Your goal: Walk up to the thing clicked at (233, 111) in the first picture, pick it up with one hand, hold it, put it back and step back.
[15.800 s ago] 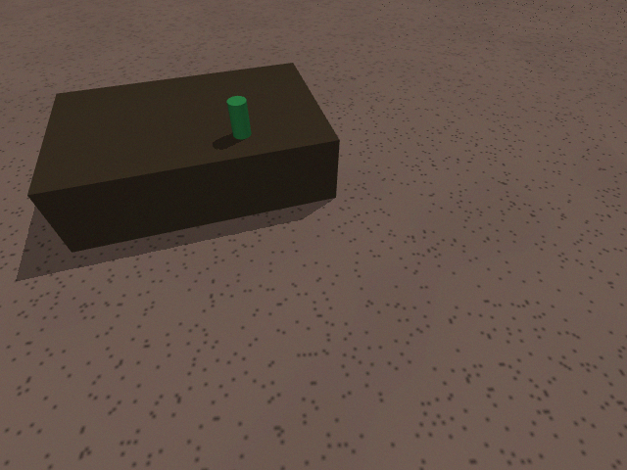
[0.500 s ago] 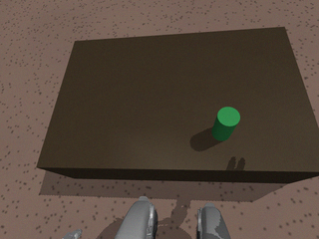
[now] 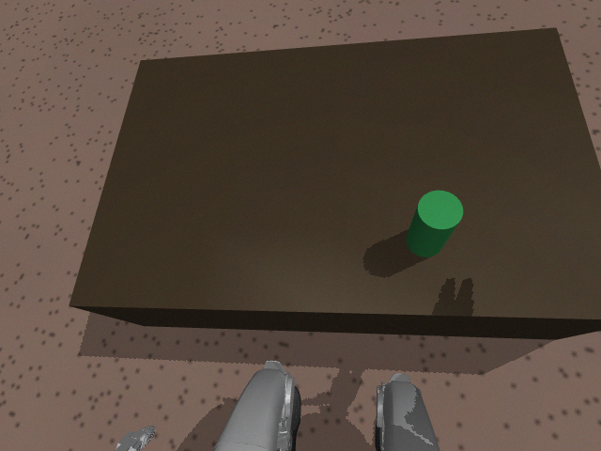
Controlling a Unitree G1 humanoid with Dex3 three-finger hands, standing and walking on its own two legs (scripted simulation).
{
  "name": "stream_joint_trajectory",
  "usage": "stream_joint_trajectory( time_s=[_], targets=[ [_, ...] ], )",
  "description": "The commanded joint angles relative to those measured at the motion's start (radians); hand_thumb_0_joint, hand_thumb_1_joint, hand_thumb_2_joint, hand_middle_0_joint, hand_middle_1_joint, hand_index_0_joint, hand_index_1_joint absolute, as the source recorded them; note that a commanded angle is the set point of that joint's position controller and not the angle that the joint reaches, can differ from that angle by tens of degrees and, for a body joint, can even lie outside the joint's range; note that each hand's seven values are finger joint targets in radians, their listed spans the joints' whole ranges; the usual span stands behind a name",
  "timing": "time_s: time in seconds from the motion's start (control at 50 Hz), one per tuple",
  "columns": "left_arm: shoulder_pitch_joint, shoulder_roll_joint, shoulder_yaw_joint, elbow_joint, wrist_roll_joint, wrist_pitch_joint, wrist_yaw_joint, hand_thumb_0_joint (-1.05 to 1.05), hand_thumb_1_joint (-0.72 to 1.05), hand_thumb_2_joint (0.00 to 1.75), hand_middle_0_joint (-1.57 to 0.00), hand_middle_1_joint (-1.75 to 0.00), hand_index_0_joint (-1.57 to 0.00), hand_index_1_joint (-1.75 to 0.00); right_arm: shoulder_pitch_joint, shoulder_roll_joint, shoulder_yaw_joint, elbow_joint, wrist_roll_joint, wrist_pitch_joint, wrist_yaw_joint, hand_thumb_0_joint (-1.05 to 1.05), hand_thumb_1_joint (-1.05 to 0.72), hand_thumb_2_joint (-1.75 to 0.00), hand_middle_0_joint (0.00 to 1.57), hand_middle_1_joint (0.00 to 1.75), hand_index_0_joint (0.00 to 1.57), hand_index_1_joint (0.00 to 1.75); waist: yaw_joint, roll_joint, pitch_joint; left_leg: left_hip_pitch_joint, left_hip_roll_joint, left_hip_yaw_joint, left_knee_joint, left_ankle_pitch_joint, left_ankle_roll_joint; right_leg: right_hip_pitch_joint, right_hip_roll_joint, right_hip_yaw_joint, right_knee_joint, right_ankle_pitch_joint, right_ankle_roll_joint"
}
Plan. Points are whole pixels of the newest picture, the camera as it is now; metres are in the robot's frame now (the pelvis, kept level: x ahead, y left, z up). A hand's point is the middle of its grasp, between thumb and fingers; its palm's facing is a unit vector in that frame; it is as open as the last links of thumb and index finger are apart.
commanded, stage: approach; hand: right
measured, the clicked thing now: (431, 226) +0.51 -0.18 -0.26
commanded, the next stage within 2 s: close in in 0.40 s
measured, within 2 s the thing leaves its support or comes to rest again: neither
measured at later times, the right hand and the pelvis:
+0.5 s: hand (503, 245) +0.46 -0.30 -0.23, palm faces +0.10 +1.00 -0.01, open 16.9 cm; pelvis -0.05 +0.00 -0.23, yaw +2 degrees
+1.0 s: hand (448, 234) +0.49 -0.21 -0.25, palm faces +0.11 +0.99 -0.01, open 16.7 cm; pelvis -0.06 +0.00 -0.27, yaw +1 degrees
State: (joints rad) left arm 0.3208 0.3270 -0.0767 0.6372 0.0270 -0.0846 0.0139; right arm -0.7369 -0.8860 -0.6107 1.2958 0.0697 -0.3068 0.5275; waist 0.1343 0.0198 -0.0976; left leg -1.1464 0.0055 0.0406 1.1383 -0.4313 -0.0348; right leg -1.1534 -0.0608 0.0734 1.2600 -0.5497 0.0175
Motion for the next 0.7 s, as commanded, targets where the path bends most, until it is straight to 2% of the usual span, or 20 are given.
stream_joint_trajectory(
  time_s=[0.0, 0.08, 0.16, 0.22, 0.26, 0.32, 0.34, 0.36, 0.4, 0.44, 0.48, 0.5, 0.52, 0.56, 0.58, 0.6, 0.62, 0.64, 0.66, 0.68],
  targets=[
    [0.089, 0.187, 0.063, -0.042, 0.01, -0.041, 0.007, 0.0, 0.88, 0.9, -0.19, -0.29, -0.19, -0.3, -0.279, -0.215, -0.029, -0.131, 0.065, -0.144, 0.031, 0.0, 0.5, -0.06, 0.06, 0.04, 0.06, 0.04, 0.021, -0.172, -0.372, 0.004, -0.02, 0.006, 0.048, 0.139, 0.062, 0.134, 0.006, 0.013, -0.019, 0.275, -0.041],
    [0.065, 0.181, 0.049, -0.075, 0.019, -0.061, -0.001, 0.0, 0.87, 0.91, -0.19, -0.29, -0.18, -0.3, -0.252, -0.178, -0.059, -0.16, 0.119, -0.254, 0.066, 0.0, 0.49, -0.04, 0.07, 0.04, 0.07, 0.04, 0.017, -0.198, -0.491, -0.134, -0.021, 0.005, 0.224, 0.113, 0.067, -0.015, 0.021, 0.008, 0.153, 0.266, -0.038],
    [0.06, 0.201, 0.044, -0.07, 0.024, -0.054, -0.005, 0.0, 0.89, 0.91, -0.18, -0.29, -0.18, -0.3, -0.277, -0.261, -0.141, -0.208, 0.144, -0.318, 0.077, 0.0, 0.46, -0.01, 0.09, 0.03, 0.07, 0.03, -0.01, -0.26, -0.586, -0.222, -0.008, 0.007, 0.375, 0.122, 0.066, -0.105, 0.033, 0.018, 0.275, 0.287, -0.026],
    [0.062, 0.213, 0.052, -0.055, 0.037, -0.047, -0.004, 0.0, 0.89, 0.9, -0.18, -0.29, -0.18, -0.29, -0.395, -0.311, -0.176, -0.312, 0.135, -0.332, 0.078, 0.0, 0.46, -0.01, 0.09, 0.03, 0.07, 0.03, -0.002, -0.325, -0.708, -0.241, 0.001, 0.002, 0.47, 0.185, 0.063, -0.104, 0.031, 0.008, 0.378, 0.354, -0.022],
    [0.061, 0.221, 0.053, -0.04, 0.045, -0.042, -0.007, 0.0, 0.89, 0.9, -0.18, -0.29, -0.18, -0.29, -0.442, -0.329, -0.19, -0.286, 0.121, -0.322, 0.071, 0.0, 0.43, -0.01, 0.09, 0.02, 0.08, 0.02, 0.015, -0.317, -0.726, -0.267, 0.003, 0.001, 0.528, 0.197, 0.06, -0.174, 0.028, 0.007, 0.444, 0.347, -0.023],
    [0.071, 0.23, 0.058, -0.041, 0.058, -0.027, -0.019, 0.0, 0.9, 0.9, -0.18, -0.29, -0.18, -0.29, -0.463, -0.36, -0.205, -0.33, 0.077, -0.3, 0.045, 0.0, 0.37, -0.01, 0.1, 0.02, 0.08, 0.02, 0.011, -0.346, -0.851, -0.256, 0.005, -0.001, 0.593, 0.203, 0.059, -0.205, 0.029, -0.003, 0.507, 0.342, -0.019],
    [0.069, 0.235, 0.061, -0.046, 0.064, -0.02, -0.024, 0.0, 0.9, 0.9, -0.18, -0.29, -0.18, -0.29, -0.49, -0.36, -0.191, -0.348, 0.058, -0.288, 0.034, 0.0, 0.37, 0.0, 0.11, 0.02, 0.08, 0.02, 0.005, -0.377, -0.907, -0.261, 0.004, -0.002, 0.614, 0.196, 0.061, -0.185, 0.031, -0.006, 0.522, 0.349, -0.018],
    [0.066, 0.235, 0.064, -0.043, 0.067, -0.013, -0.026, 0.0, 0.9, 0.9, -0.18, -0.29, -0.18, -0.29, -0.533, -0.34, -0.168, -0.364, 0.043, -0.275, 0.023, 0.0, 0.37, -0.01, 0.1, 0.02, 0.08, 0.02, 0.019, -0.39, -0.923, -0.289, 0.006, 0.002, 0.637, 0.182, 0.062, -0.187, 0.031, -0.001, 0.538, 0.345, -0.015],
    [0.059, 0.22, 0.07, -0.025, 0.07, -0.007, -0.033, 0.0, 0.91, 0.9, -0.18, -0.29, -0.18, -0.29, -0.549, -0.199, -0.083, -0.307, 0.029, -0.249, 0.004, 0.0, 0.33, -0.01, 0.11, 0.02, 0.08, 0.02, 0.062, -0.363, -0.826, -0.415, 0.001, 0.025, 0.665, 0.097, 0.063, -0.251, 0.03, 0.012, 0.559, 0.263, -0.015],
    [0.062, 0.225, 0.074, -0.011, 0.071, -0.003, -0.035, 0.0, 0.91, 0.9, -0.19, -0.29, -0.19, -0.29, -0.599, -0.198, -0.064, -0.347, 0.015, -0.25, -0.028, 0.0, 0.35, -0.02, 0.1, 0.02, 0.08, 0.02, 0.077, -0.343, -0.779, -0.475, 0.001, 0.034, 0.684, 0.041, 0.059, -0.325, 0.033, 0.007, 0.59, 0.168, -0.02],
    [0.067, 0.243, 0.075, -0.007, 0.074, 0.008, -0.039, 0.0, 0.92, 0.89, -0.19, -0.3, -0.2, -0.29, -0.634, -0.245, -0.077, -0.403, -0.002, -0.249, -0.063, 0.0, 0.37, -0.02, 0.1, 0.02, 0.07, 0.02, 0.071, -0.379, -0.796, -0.502, 0.005, 0.038, 0.719, 0.02, 0.062, -0.338, 0.039, 0.002, 0.607, 0.133, -0.017],
    [0.066, 0.242, 0.076, -0.006, 0.075, 0.015, -0.041, 0.0, 0.91, 0.87, -0.19, -0.3, -0.2, -0.29, -0.623, -0.238, -0.076, -0.376, -0.008, -0.245, -0.078, 0.0, 0.35, -0.01, 0.1, 0.02, 0.08, 0.02, 0.069, -0.353, -0.782, -0.514, 0.004, 0.04, 0.729, -0.002, 0.061, -0.376, 0.042, -0.003, 0.622, 0.098, -0.019],
    [0.057, 0.238, 0.074, 0.001, 0.076, 0.019, -0.044, 0.0, 0.9, 0.88, -0.19, -0.3, -0.2, -0.29, -0.574, -0.135, -0.015, -0.28, -0.007, -0.231, -0.084, 0.0, 0.33, -0.01, 0.11, 0.02, 0.08, 0.02, 0.095, -0.324, -0.706, -0.543, 0.003, 0.049, 0.741, -0.02, 0.059, -0.429, 0.044, -0.002, 0.634, 0.066, -0.02],
    [0.037, 0.217, 0.051, -0.008, 0.074, 0.019, -0.053, 0.0, 0.9, 0.88, -0.2, -0.3, -0.21, -0.29, -0.561, -0.057, 0.021, -0.228, 0.001, -0.228, -0.104, 0.0, 0.31, -0.02, 0.11, 0.02, 0.08, 0.02, 0.104, -0.267, -0.615, -0.573, 0.004, 0.058, 0.75, -0.087, 0.055, -0.564, 0.05, -0.002, 0.649, -0.042, -0.029],
    [0.051, 0.239, 0.066, -0.018, 0.073, 0.025, -0.052, 0.0, 0.91, 0.88, -0.2, -0.3, -0.21, -0.29, -0.652, -0.18, -0.049, -0.406, 0.002, -0.246, -0.13, 0.0, 0.33, -0.01, 0.1, 0.02, 0.08, 0.02, 0.067, -0.305, -0.702, -0.548, 0.007, 0.048, 0.761, -0.081, 0.057, -0.545, 0.052, -0.009, 0.655, -0.046, -0.03],
    [0.055, 0.258, 0.07, -0.03, 0.071, 0.035, -0.049, 0.0, 0.91, 0.88, -0.2, -0.3, -0.21, -0.29, -0.709, -0.262, -0.071, -0.467, -0.02, -0.247, -0.154, 0.0, 0.32, -0.02, 0.11, 0.02, 0.08, 0.02, 0.056, -0.341, -0.787, -0.532, 0.007, 0.047, 0.773, -0.081, 0.058, -0.501, 0.055, -0.012, 0.648, -0.045, -0.027],
    [0.053, 0.265, 0.078, -0.026, 0.073, 0.042, -0.052, 0.0, 0.91, 0.88, -0.2, -0.3, -0.21, -0.29, -0.664, -0.202, -0.044, -0.411, -0.028, -0.229, -0.173, 0.0, 0.32, -0.02, 0.1, 0.02, 0.07, 0.02, 0.054, -0.353, -0.769, -0.558, 0.007, 0.051, 0.785, -0.102, 0.059, -0.489, 0.056, -0.012, 0.642, -0.064, -0.023],
    [0.039, 0.24, 0.073, -0.022, 0.072, 0.044, -0.058, 0.0, 0.92, 0.87, -0.2, -0.31, -0.21, -0.29, -0.627, -0.042, 0.05, -0.303, -0.026, -0.211, -0.179, 0.0, 0.3, -0.01, 0.1, 0.01, 0.07, 0.01, 0.084, -0.326, -0.682, -0.615, 0.005, 0.06, 0.789, -0.141, 0.058, -0.544, 0.057, -0.005, 0.639, -0.119, -0.025],
    [0.034, 0.228, 0.074, -0.025, 0.072, 0.044, -0.062, 0.0, 0.92, 0.88, -0.2, -0.31, -0.21, -0.29, -0.637, 0.015, 0.07, -0.317, -0.016, -0.211, -0.192, 0.0, 0.29, -0.03, 0.1, 0.02, 0.07, 0.02, 0.091, -0.302, -0.646, -0.633, 0.005, 0.061, 0.785, -0.168, 0.058, -0.589, 0.058, -0.003, 0.643, -0.163, -0.03],
    [0.042, 0.233, 0.074, -0.025, 0.069, 0.045, -0.059, 0.0, 0.92, 0.88, -0.2, -0.3, -0.21, -0.29, -0.659, -0.027, 0.045, -0.364, -0.022, -0.218, -0.213, 0.0, 0.3, -0.03, 0.1, 0.02, 0.07, 0.02, 0.079, -0.293, -0.663, -0.634, 0.005, 0.063, 0.788, -0.175, 0.057, -0.588, 0.059, 0.005, 0.638, -0.18, -0.032]
  ],
)
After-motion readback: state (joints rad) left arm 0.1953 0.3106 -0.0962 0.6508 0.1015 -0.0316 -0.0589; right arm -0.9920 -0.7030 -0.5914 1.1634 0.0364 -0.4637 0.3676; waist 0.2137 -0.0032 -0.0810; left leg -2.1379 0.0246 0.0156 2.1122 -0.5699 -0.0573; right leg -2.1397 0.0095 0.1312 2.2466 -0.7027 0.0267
